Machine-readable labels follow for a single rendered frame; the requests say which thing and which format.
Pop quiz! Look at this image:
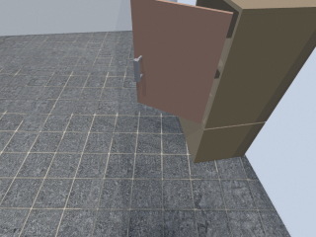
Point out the handle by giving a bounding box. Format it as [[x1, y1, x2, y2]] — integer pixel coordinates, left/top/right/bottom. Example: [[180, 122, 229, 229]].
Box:
[[133, 55, 143, 83]]

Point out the cupboard door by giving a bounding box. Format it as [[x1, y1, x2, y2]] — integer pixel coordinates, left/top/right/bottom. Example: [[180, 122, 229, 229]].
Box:
[[130, 0, 233, 124]]

